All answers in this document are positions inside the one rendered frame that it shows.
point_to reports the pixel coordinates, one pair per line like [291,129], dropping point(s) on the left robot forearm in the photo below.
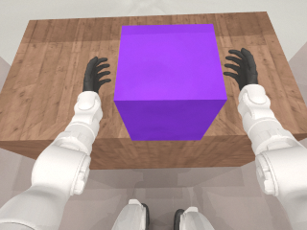
[81,132]

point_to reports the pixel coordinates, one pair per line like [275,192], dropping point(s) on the right robot forearm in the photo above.
[262,128]

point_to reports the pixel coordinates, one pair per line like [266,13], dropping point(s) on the robot right thigh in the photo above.
[194,221]

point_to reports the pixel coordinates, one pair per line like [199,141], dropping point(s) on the pedestal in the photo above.
[39,94]

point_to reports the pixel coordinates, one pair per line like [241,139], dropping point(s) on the carton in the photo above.
[169,81]

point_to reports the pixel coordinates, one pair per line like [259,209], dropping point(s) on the robot right hand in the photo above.
[246,71]

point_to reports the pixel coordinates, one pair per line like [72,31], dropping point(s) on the robot right upper arm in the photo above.
[283,173]

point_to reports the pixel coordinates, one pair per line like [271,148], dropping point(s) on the robot left thigh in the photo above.
[132,217]

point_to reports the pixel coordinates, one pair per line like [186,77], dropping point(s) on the robot left hand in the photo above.
[91,78]

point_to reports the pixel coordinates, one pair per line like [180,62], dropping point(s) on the robot thigh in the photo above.
[194,221]
[132,217]

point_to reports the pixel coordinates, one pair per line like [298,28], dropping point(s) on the robot left upper arm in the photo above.
[61,173]

